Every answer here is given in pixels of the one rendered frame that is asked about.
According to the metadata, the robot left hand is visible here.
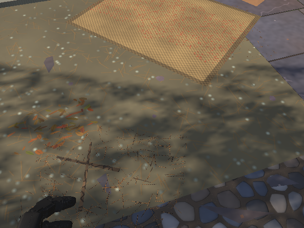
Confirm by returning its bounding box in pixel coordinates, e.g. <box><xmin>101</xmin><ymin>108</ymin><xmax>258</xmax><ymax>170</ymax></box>
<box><xmin>16</xmin><ymin>196</ymin><xmax>76</xmax><ymax>228</ymax></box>

